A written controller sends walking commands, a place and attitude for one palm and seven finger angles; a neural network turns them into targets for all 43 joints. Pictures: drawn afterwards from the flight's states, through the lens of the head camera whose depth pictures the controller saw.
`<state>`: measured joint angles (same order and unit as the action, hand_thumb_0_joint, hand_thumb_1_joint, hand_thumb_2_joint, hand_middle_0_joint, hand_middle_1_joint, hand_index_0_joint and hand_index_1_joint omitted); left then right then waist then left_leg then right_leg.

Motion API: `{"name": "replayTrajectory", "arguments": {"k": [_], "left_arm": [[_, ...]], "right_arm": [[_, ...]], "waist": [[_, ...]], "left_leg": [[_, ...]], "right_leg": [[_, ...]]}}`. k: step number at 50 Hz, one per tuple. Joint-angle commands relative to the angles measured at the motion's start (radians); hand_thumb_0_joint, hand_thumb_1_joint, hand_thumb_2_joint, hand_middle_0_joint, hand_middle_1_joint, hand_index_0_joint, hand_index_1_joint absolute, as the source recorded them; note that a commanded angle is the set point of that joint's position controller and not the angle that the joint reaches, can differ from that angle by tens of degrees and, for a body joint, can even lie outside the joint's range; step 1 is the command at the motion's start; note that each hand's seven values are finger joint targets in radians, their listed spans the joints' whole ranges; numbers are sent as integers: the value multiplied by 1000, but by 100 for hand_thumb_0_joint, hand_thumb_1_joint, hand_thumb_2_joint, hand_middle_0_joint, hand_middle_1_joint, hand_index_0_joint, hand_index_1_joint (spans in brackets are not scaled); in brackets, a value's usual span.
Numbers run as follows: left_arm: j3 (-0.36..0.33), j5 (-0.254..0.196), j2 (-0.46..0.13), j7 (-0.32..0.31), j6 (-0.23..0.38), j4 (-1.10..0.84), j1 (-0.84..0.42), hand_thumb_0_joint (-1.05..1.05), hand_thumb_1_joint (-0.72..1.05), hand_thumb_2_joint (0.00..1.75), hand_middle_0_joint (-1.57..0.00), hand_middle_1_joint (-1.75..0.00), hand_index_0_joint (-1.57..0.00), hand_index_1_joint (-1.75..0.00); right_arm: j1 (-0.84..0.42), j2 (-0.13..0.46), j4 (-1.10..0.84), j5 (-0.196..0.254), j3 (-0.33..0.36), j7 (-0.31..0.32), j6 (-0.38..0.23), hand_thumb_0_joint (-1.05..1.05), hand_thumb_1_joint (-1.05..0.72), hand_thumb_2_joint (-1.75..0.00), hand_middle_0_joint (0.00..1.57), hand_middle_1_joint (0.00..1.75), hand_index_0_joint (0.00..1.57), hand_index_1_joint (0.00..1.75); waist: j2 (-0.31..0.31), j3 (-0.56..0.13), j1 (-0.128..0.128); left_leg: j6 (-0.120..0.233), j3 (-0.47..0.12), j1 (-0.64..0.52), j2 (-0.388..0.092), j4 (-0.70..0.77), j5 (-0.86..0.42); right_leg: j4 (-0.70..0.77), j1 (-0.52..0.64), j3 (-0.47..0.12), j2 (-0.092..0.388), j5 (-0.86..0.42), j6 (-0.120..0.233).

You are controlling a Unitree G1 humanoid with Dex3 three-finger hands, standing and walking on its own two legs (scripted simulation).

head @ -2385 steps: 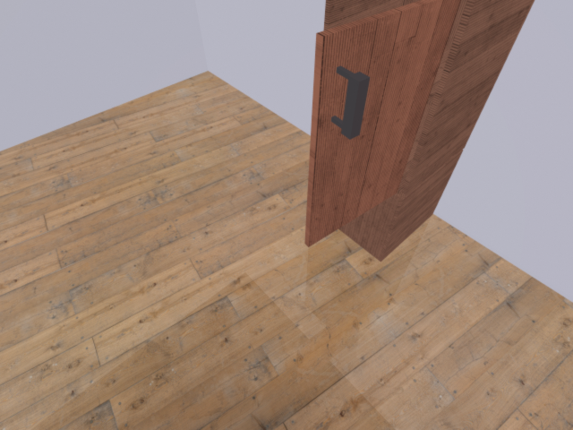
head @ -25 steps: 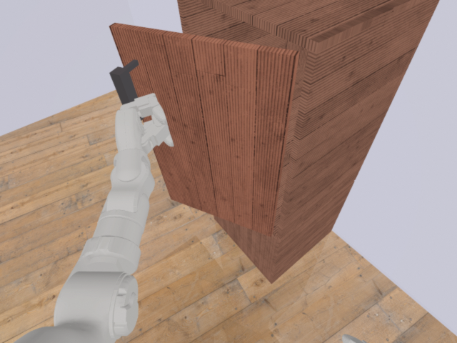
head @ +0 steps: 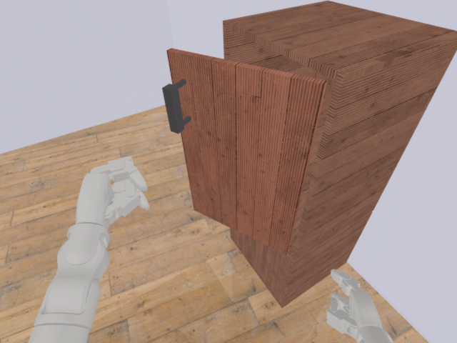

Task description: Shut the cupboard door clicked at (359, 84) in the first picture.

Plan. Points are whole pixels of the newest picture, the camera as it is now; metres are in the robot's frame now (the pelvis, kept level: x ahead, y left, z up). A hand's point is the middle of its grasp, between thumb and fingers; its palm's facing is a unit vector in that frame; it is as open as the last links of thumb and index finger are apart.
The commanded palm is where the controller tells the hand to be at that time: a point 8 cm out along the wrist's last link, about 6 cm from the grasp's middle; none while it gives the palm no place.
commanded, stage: draw the hand back to the body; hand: left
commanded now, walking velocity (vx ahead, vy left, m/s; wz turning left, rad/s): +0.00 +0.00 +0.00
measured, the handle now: (179, 105) +0.63 +0.17 +0.13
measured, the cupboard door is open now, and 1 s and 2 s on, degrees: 27 27 27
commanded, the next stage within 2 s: step back with the hand held close in 0.92 s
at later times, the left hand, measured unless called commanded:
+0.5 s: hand (48, 234) +0.22 +0.28 +0.15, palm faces +0.33 -0.85 -0.40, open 5.8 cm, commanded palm +0.17 +0.33 +0.18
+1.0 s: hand (33, 229) +0.22 +0.29 +0.17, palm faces +0.40 -0.81 -0.43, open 7.4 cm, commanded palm +0.17 +0.33 +0.18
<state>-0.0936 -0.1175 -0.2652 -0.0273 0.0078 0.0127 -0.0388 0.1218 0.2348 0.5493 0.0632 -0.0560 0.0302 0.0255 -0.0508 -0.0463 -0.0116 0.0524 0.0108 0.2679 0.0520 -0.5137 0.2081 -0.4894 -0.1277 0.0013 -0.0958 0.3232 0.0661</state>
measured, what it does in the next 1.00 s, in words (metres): stands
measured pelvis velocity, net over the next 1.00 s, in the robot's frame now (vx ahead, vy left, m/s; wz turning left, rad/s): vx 0.03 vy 0.03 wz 0.00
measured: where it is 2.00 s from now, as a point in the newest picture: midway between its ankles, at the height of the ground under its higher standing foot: outside the picture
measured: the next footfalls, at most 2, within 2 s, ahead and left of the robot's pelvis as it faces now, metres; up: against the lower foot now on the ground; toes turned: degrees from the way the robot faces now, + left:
none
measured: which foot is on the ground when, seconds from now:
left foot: down 0.00-1.00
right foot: down 0.00-1.00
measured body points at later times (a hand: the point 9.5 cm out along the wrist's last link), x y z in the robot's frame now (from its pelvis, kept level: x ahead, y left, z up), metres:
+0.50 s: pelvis +0.02 +0.03 +0.01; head +0.00 +0.01 +0.46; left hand +0.20 +0.32 +0.17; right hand +0.18 -0.19 -0.09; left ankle +0.04 +0.08 -0.73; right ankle -0.04 -0.07 -0.73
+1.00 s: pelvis +0.03 +0.03 +0.01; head +0.01 +0.01 +0.46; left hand +0.19 +0.33 +0.19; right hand +0.22 -0.18 -0.08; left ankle +0.04 +0.08 -0.73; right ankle -0.04 -0.07 -0.73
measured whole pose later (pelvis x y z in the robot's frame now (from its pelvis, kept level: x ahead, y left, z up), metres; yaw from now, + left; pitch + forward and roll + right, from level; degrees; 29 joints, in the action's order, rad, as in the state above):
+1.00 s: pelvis +0.03 +0.03 +0.01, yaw +0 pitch -2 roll -1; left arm -0.34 -0.09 -0.38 -0.09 0.09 -0.40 0.48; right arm 0.19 0.22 0.60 0.03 -0.03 0.03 -0.04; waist -0.07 -0.01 -0.05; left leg 0.09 0.02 0.18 0.09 -0.41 0.20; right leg -0.34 -0.02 -0.02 -0.06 0.29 0.04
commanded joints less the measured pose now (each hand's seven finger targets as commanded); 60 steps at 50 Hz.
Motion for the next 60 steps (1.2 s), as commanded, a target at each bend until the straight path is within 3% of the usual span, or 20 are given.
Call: {"name": "replayTrajectory", "arguments": {"k": [1, 5, 13, 15, 16, 20, 21, 25, 27, 28, 33, 40, 43, 45, 51, 52, 53, 54, 56, 60], "left_arm": [[-58, 7, -158, -34, 96, -350, -241, 0, 90, 90, -92, -108, -92, -108], [-92, 27, -212, -64, 140, -463, -276, 0, 90, 90, -81, -96, -81, -96], [-166, 13, -184, -57, 136, -421, 189, 0, 90, 90, -58, -72, -58, -72], [-242, 13, -242, -54, 136, -403, 267, 0, 90, 90, -53, -66, -53, -66], [-218, 8, -209, -48, 137, -442, 289, 0, 90, 90, -50, -63, -50, -63], [-330, 20, -314, -58, 158, -557, 322, 0, 90, 90, -39, -51, -39, -51], [-310, 15, -284, -61, 161, -602, 341, 0, 90, 90, -36, -48, -36, -48], [-417, 21, -366, -81, 170, -648, 435, 0, 90, 90, -25, -36, -25, -36], [-422, 17, -347, -83, 169, -644, 495, 0, 90, 90, -20, -30, -20, -30], [-367, 15, -287, -79, 164, -624, 492, 0, 90, 90, -20, -30, -20, -30], [-309, 27, -236, -83, 157, -570, 406, 0, 90, 90, -20, -30, -20, -30], [-391, 28, -331, -88, 156, -628, 432, 0, 90, 90, -20, -30, -20, -30], [-365, 25, -295, -88, 151, -643, 448, 0, 90, 90, -20, -30, -20, -30], [-404, 28, -333, -89, 149, -634, 443, 0, 90, 90, -20, -30, -20, -30], [-352, 16, -264, -76, 138, -580, 483, 0, 90, 90, -20, -30, -20, -30], [-375, 19, -291, -77, 142, -589, 465, 0, 90, 90, -20, -30, -20, -30], [-516, 22, -451, -87, 181, -670, 352, 0, 90, 90, -20, -30, -20, -30], [-453, 20, -367, -80, 187, -594, 442, 0, 90, 90, -20, -30, -20, -30], [-415, 23, -324, -75, 186, -560, 507, 0, 90, 90, -20, -30, -20, -30], [-414, 30, -341, -86, 178, -572, 520, 0, 90, 90, -20, -30, -20, -30]], "right_arm": [[-92, 96, -128, -8, 38, 13, -38, 0, -90, -90, 20, 30, 20, 30], [-99, 103, -117, -18, 30, 20, -76, 0, -90, -90, 20, 30, 20, 30], [-97, 101, -106, -21, 43, 13, -73, 0, -90, -90, 20, 30, 20, 30], [-92, 115, -102, -21, 50, 9, -69, 0, -90, -90, 20, 30, 20, 30], [-94, 105, -110, -18, 55, 7, -67, 0, -90, -90, 20, 30, 20, 30], [-85, 114, -107, -22, 61, 8, -81, 0, -90, -90, 20, 30, 20, 30], [-80, 103, -113, -22, 64, 8, -88, 0, -90, -90, 20, 30, 20, 30], [-59, 115, -109, -25, 71, 14, -114, 0, -90, -90, 20, 30, 20, 30], [-49, 109, -109, -21, 75, 14, -118, 0, -90, -90, 20, 30, 20, 30], [-48, 107, -103, -23, 76, 13, -118, 0, -90, -90, 20, 30, 20, 30], [-34, 128, -89, -22, 93, 16, -122, 0, -90, -90, 20, 30, 20, 30], [-40, 124, -96, -30, 82, 16, -123, 0, -90, -90, 20, 30, 20, 30], [-48, 106, -101, -29, 74, 15, -122, 0, -90, -90, 20, 30, 20, 30], [-46, 114, -96, -31, 72, 13, -121, 0, -90, -90, 20, 30, 20, 30], [-46, 109, -103, -28, 79, 11, -104, 0, -90, -90, 20, 30, 20, 30], [-46, 116, -105, -28, 80, 12, -104, 0, -90, -90, 20, 30, 20, 30], [-50, 146, -134, -19, 89, 20, -90, 0, -90, -90, 20, 30, 20, 30], [-52, 130, -114, -25, 85, 29, -82, 0, -90, -90, 20, 30, 20, 30], [-52, 128, -115, -26, 85, 32, -68, 0, -90, -90, 20, 30, 20, 30], [-39, 144, -120, -21, 101, 37, -42, 0, -90, -90, 20, 30, 20, 30]], "waist": [[-66, -71, 16], [-73, -118, 14], [49, -40, -23], [87, -10, -38], [74, -14, -31], [-32, -49, -43], [-65, -59, -37], [-52, -68, -46], [-55, -47, -44], [-46, -17, -31], [-7, 14, -10], [-20, -88, -45], [-84, -47, -41], [-66, -32, -45], [-6, -7, -34], [13, -28, -37], [-23, 3, -17], [10, -13, -14], [30, -45, -15], [29, -124, -13]], "left_leg": [[-10, -45, -227, -52, 87, -14], [-14, -76, -300, -59, 126, -16], [-19, -81, -257, -77, 178, -81], [-18, -80, -229, -77, 180, -94], [-17, -74, -228, -81, 178, -111], [-28, -82, -256, -84, 168, -153], [-34, -92, -260, -90, 171, -153], [-40, -99, -256, -93, 157, -184], [-48, -98, -251, -96, 154, -202], [-49, -101, -244, -95, 160, -191], [-46, -118, -255, -105, 167, -152], [-48, -98, -267, -89, 150, -239], [-57, -100, -255, -92, 155, -238], [-55, -94, -238, -89, 151, -237], [-47, -84, -235, -94, 157, -214], [-42, -83, -240, -92, 155, -204], [7, -104, -167, -111, 121, -128], [16, -109, -174, -103, 91, -133], [16, -104, -191, -109, 70, -213], [16, -84, -212, -128, 29, -346]], "right_leg": [[184, -128, -70, 87, -130, -75], [206, -119, -49, 70, -81, -51], [208, -50, -19, 68, -140, -48], [220, -46, -17, 65, -146, -49], [209, -35, -17, 74, -162, -50], [205, -36, -17, 70, -179, -47], [194, -31, -12, 77, -173, -45], [198, -34, -10, 69, -194, -46], [194, -47, -6, 69, -195, -46], [191, -60, -3, 71, -187, -47], [188, -106, -5, 72, -166, -53], [188, -25, -8, 75, -221, -45], [187, -35, -6, 76, -209, -41], [199, -32, -7, 71, -219, -39], [200, -48, -8, 75, -204, -45], [203, -52, -10, 73, -205, -48], [211, -90, -88, 120, -215, -56], [210, -112, -98, 144, -221, -55], [183, -117, -103, 156, -295, -65], [120, -116, -96, 158, -421, -98]]}}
